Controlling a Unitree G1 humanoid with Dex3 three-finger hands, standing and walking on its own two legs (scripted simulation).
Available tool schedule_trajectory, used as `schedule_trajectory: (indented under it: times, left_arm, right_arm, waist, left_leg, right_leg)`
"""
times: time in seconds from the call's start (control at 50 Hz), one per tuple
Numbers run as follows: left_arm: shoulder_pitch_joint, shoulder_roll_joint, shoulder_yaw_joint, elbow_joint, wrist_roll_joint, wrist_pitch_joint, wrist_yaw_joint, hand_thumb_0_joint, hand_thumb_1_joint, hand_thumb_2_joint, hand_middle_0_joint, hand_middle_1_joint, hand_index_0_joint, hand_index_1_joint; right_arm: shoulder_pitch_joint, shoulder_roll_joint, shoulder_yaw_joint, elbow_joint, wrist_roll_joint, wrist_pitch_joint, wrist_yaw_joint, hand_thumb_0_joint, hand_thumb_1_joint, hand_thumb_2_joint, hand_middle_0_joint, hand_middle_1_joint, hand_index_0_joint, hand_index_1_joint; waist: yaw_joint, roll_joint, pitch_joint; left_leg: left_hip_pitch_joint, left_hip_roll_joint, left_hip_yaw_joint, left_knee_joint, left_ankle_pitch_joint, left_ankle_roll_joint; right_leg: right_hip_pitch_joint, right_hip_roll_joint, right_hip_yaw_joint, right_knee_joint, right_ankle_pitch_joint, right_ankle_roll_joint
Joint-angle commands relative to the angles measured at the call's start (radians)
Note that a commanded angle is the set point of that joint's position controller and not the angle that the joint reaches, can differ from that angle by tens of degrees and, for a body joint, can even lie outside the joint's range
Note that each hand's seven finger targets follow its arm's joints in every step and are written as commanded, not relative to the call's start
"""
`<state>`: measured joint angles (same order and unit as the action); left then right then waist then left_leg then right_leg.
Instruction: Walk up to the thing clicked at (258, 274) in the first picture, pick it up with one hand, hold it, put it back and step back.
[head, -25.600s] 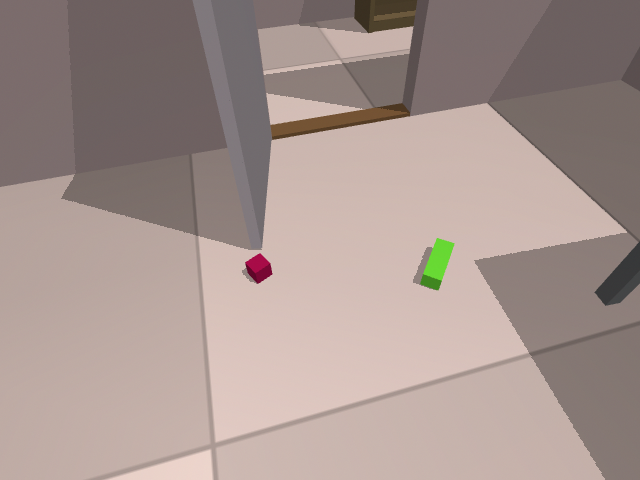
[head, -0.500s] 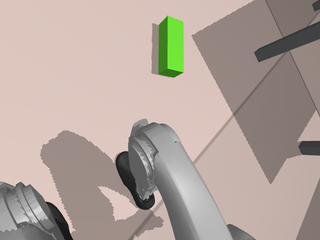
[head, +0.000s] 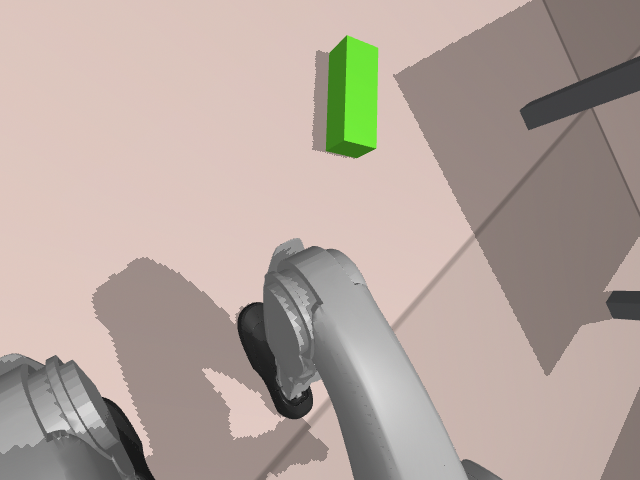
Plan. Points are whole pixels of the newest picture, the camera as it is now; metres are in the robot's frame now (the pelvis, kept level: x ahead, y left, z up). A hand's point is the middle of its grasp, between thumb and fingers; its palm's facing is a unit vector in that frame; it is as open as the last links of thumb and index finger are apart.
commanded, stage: withdraw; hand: left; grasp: from above
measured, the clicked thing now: out of the picture +0.44 +0.34 -0.30
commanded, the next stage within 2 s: home in 0.66 s
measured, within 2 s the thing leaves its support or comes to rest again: neither
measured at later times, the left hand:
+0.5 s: hand out of the picture +0.42 +0.33 -0.09, palm faces -0.51 -0.13 -0.85, open 14.1 cm
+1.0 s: hand out of the picture +0.45 +0.31 -0.16, palm faces -0.32 -0.20 -0.93, open 12.6 cm
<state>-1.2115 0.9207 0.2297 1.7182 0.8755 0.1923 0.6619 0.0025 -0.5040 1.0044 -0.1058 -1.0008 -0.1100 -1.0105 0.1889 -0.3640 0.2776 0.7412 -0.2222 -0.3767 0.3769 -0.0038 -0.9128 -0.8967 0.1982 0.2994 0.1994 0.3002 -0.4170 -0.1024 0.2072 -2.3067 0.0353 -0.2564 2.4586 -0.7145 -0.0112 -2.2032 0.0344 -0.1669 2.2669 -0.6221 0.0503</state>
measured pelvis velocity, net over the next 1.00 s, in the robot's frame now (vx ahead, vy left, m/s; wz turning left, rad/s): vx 0.00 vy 0.00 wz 0.12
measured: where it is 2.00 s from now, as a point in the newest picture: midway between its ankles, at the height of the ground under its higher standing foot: (214, 429)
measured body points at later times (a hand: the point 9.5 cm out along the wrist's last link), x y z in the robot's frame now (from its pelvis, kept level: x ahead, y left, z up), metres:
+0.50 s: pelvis -0.01 -0.01 +0.03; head +0.21 +0.06 +0.42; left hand +0.45 +0.34 -0.04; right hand +0.12 -0.27 -0.08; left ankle +0.06 +0.13 -0.30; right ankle +0.12 -0.12 -0.30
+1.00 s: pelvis +0.00 +0.00 +0.01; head +0.24 +0.09 +0.38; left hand +0.46 +0.32 -0.11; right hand +0.06 -0.26 -0.09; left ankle +0.06 +0.13 -0.30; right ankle +0.12 -0.12 -0.30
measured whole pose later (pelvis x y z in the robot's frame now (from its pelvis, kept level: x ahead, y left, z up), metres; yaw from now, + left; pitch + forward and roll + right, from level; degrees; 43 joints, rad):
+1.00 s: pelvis +0.00 +0.00 +0.01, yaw +7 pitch +36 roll -8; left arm -0.96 0.66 0.08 1.36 1.14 -0.09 0.44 0.00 -0.19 0.92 -0.21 -0.73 -0.21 -0.74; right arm 0.22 -0.26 0.08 0.70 -0.14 -0.06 0.13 0.00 -0.89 -0.89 0.20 0.30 0.20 0.30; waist -0.27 0.00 -0.06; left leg -2.33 0.01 -0.12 2.37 -0.67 0.00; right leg -2.26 -0.01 -0.06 2.27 -0.64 0.04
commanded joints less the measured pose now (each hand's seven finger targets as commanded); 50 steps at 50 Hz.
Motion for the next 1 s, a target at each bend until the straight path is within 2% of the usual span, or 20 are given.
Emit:
schedule_trajectory:
  times: [0.0,0.04,0.08,0.12,0.16,0.26,0.28,0.3,0.32,0.38,0.44,0.5,0.6,0.68,0.74,0.76,0.8,0.88,0.92,0.98]
  left_arm:
    - [-0.225,0.196,-0.036,-0.309,0.049,0.007,-0.012,0.000,-0.555,1.009,-0.071,-0.991,-0.063,-0.997]
    - [-0.114,0.128,-0.064,-0.342,0.060,0.022,-0.065,0.000,-0.574,1.019,-0.066,-0.993,-0.054,-1.004]
    - [-0.056,0.067,-0.090,-0.376,0.079,0.040,-0.125,0.000,-0.570,1.019,-0.067,-0.991,-0.055,-1.002]
    - [0.014,0.030,-0.102,-0.355,0.091,0.045,-0.184,0.000,-0.579,1.024,-0.068,-0.987,-0.052,-1.002]
    - [-0.011,-0.059,-0.157,-0.439,0.086,0.019,-0.251,0.000,-0.575,1.025,-0.068,-0.991,-0.053,-1.006]
    - [-0.158,-0.110,-0.249,-0.662,0.146,-0.098,-0.425,0.000,-0.578,1.047,-0.070,-1.001,-0.049,-1.023]
    - [-0.051,-0.064,-0.221,-0.540,0.173,-0.110,-0.449,0.000,-0.576,1.048,-0.072,-1.001,-0.051,-1.023]
    - [-0.105,-0.063,-0.241,-0.634,0.182,-0.149,-0.473,0.000,-0.554,1.039,-0.075,-0.995,-0.057,-1.014]
    - [-0.025,-0.028,-0.210,-0.540,0.198,-0.167,-0.489,0.000,-0.544,1.038,-0.076,-0.996,-0.060,-1.013]
    - [-0.078,0.014,-0.214,-0.643,0.227,-0.251,-0.536,0.000,-0.530,1.040,-0.081,-0.996,-0.065,-1.013]
    - [-0.026,0.044,-0.204,-0.564,0.258,-0.314,-0.565,0.000,-0.510,1.026,-0.085,-0.980,-0.071,-0.994]
    - [-0.085,0.074,-0.204,-0.628,0.264,-0.384,-0.581,0.000,-0.474,1.000,-0.102,-0.964,-0.094,-0.972]
    - [-0.083,0.026,-0.249,-0.572,0.276,-0.480,-0.561,0.000,-0.436,1.031,-0.103,-1.003,-0.105,-0.999]
    - [-0.162,-0.012,-0.271,-0.553,0.304,-0.507,-0.447,0.000,-0.455,1.022,-0.098,-1.013,-0.103,-1.005]
    - [-0.175,0.018,-0.230,-0.471,0.347,-0.480,-0.323,0.000,-0.474,0.982,-0.081,-0.985,-0.090,-0.974]
    - [-0.192,0.064,-0.193,-0.487,0.364,-0.469,-0.280,0.000,-0.394,0.904,-0.161,-0.905,-0.170,-0.894]
    - [-0.187,0.105,-0.127,-0.490,0.392,-0.430,-0.204,0.000,-0.305,0.953,-0.259,-0.745,-0.230,-0.752]
    - [-0.165,0.028,-0.112,-0.518,0.312,-0.315,-0.145,0.000,-0.057,0.873,-0.230,-0.581,-0.210,-0.599]
    - [-0.145,0.030,-0.094,-0.536,0.248,-0.263,-0.156,0.000,0.079,0.901,-0.232,-0.561,-0.213,-0.577]
    - [-0.070,-0.046,-0.097,-0.575,0.117,-0.206,-0.215,0.000,0.156,0.997,-0.252,-0.616,-0.232,-0.635]
  right_arm:
    - [0.191,-0.300,-0.135,0.025,0.041,0.028,-0.003,0.000,-0.918,-0.908,0.200,0.300,0.200,0.300]
    - [0.188,-0.278,-0.165,0.031,0.066,0.058,-0.002,0.000,-0.919,-0.909,0.200,0.300,0.200,0.300]
    - [0.206,-0.259,-0.191,0.045,0.091,0.092,0.003,0.000,-0.917,-0.908,0.200,0.300,0.200,0.300]
    - [0.234,-0.257,-0.220,0.051,0.106,0.130,-0.006,0.000,-0.918,-0.909,0.199,0.300,0.200,0.300]
    - [0.229,-0.241,-0.241,0.033,0.114,0.160,-0.021,0.000,-0.916,-0.908,0.199,0.300,0.200,0.300]
    - [0.201,-0.220,-0.294,-0.025,0.135,0.227,-0.084,0.000,-0.911,-0.909,0.200,0.300,0.200,0.300]
    - [0.214,-0.227,-0.302,-0.011,0.137,0.246,-0.102,0.000,-0.910,-0.909,0.200,0.301,0.200,0.301]
    - [0.209,-0.217,-0.302,-0.036,0.136,0.257,-0.120,0.000,-0.907,-0.907,0.200,0.301,0.200,0.301]
    - [0.219,-0.218,-0.303,-0.026,0.130,0.275,-0.138,0.000,-0.903,-0.906,0.200,0.301,0.200,0.300]
    - [0.186,-0.181,-0.302,-0.071,0.132,0.312,-0.188,0.000,-0.900,-0.905,0.200,0.300,0.200,0.300]
    - [0.169,-0.193,-0.297,-0.083,0.128,0.334,-0.240,0.000,-0.893,-0.902,0.200,0.300,0.200,0.300]
    - [0.159,-0.174,-0.280,-0.100,0.124,0.348,-0.275,0.000,-0.889,-0.899,0.200,0.300,0.200,0.300]
    - [0.163,-0.179,-0.256,-0.093,0.116,0.344,-0.308,0.000,-0.884,-0.894,0.200,0.300,0.200,0.300]
    - [0.178,-0.175,-0.247,-0.077,0.099,0.346,-0.303,0.000,-0.884,-0.893,0.200,0.299,0.200,0.299]
    - [0.189,-0.191,-0.250,-0.063,0.087,0.342,-0.294,0.000,-0.885,-0.892,0.200,0.299,0.199,0.299]
    - [0.197,-0.189,-0.249,-0.062,0.084,0.339,-0.292,0.000,-0.883,-0.894,0.199,0.299,0.198,0.299]
    - [0.210,-0.194,-0.263,-0.060,0.075,0.329,-0.287,0.000,-0.883,-0.894,0.199,0.299,0.198,0.299]
    - [0.221,-0.189,-0.288,-0.070,0.077,0.310,-0.264,0.000,-0.888,-0.896,0.199,0.299,0.199,0.299]
    - [0.233,-0.185,-0.305,-0.068,0.090,0.304,-0.255,0.000,-0.889,-0.896,0.199,0.299,0.199,0.299]
    - [0.249,-0.160,-0.323,-0.055,0.108,0.301,-0.247,0.000,-0.888,-0.896,0.199,0.299,0.199,0.299]
  waist:
    - [0.039,0.681,-0.929]
    - [0.095,0.700,-0.959]
    - [0.118,0.659,-0.961]
    - [0.114,0.553,-0.911]
    - [0.099,0.486,-0.886]
    - [0.098,0.403,-0.887]
    - [0.107,0.349,-0.832]
    - [0.107,0.345,-0.839]
    - [0.110,0.285,-0.795]
    - [0.147,0.256,-0.845]
    - [0.138,0.191,-0.761]
    - [0.155,0.225,-0.806]
    - [0.142,0.287,-0.800]
    - [0.134,0.380,-0.854]
    - [0.131,0.421,-0.850]
    - [0.147,0.468,-0.886]
    - [0.162,0.508,-0.976]
    - [0.162,0.565,-1.086]
    - [0.181,0.556,-1.135]
    - [0.195,0.500,-1.147]
  left_leg:
    - [0.605,0.019,0.129,-0.273,0.340,-0.007]
    - [0.597,0.014,0.150,-0.288,0.351,-0.007]
    - [0.542,0.005,0.160,-0.287,0.368,0.000]
    - [0.456,0.001,0.174,-0.285,0.327,0.017]
    - [0.438,-0.007,0.173,-0.319,0.268,0.023]
    - [0.495,-0.026,0.162,-0.375,0.151,0.021]
    - [0.474,-0.028,0.166,-0.380,0.113,0.026]
    - [0.462,-0.036,0.183,-0.373,0.119,0.026]
    - [0.435,-0.039,0.192,-0.375,0.102,0.031]
    - [0.425,-0.050,0.226,-0.367,0.124,0.037]
    - [0.383,-0.053,0.220,-0.360,0.088,0.042]
    - [0.391,-0.048,0.228,-0.362,0.095,0.044]
    - [0.451,-0.039,0.207,-0.367,0.087,0.038]
    - [0.530,-0.039,0.199,-0.371,0.121,0.027]
    - [0.566,-0.041,0.182,-0.372,0.143,0.019]
    - [0.588,-0.041,0.190,-0.369,0.181,0.015]
    - [0.624,-0.040,0.193,-0.364,0.227,0.013]
    - [0.705,-0.032,0.197,-0.396,0.272,0.009]
    - [0.713,-0.032,0.209,-0.405,0.273,0.016]
    - [0.660,-0.037,0.232,-0.421,0.248,0.031]
  right_leg:
    - [0.457,0.044,-0.077,-0.160,0.319,-0.084]
    - [0.434,0.050,-0.064,-0.157,0.320,-0.091]
    - [0.400,0.048,-0.055,-0.140,0.332,-0.093]
    - [0.388,0.054,-0.040,-0.156,0.313,-0.087]
    - [0.378,0.047,-0.033,-0.183,0.254,-0.089]
    - [0.345,0.024,-0.002,-0.246,0.117,-0.102]
    - [0.337,0.024,0.008,-0.263,0.073,-0.100]
    - [0.353,0.019,0.019,-0.279,0.065,-0.100]
    - [0.373,0.018,0.024,-0.295,0.040,-0.098]
    - [0.427,0.010,0.058,-0.329,0.024,-0.094]
    - [0.388,0.006,0.061,-0.342,-0.028,-0.097]
    - [0.413,-0.001,0.072,-0.336,-0.018,-0.090]
    - [0.312,-0.003,0.031,-0.298,0.017,-0.088]
    - [0.282,-0.004,0.012,-0.254,0.071,-0.088]
    - [0.221,-0.009,-0.012,-0.214,0.105,-0.090]
    - [0.232,-0.008,-0.011,-0.199,0.133,-0.093]
    - [0.235,-0.013,-0.013,-0.170,0.171,-0.094]
    - [0.237,-0.020,-0.006,-0.166,0.216,-0.099]
    - [0.281,-0.019,0.006,-0.189,0.220,-0.101]
    - [0.375,-0.018,0.025,-0.239,0.201,-0.094]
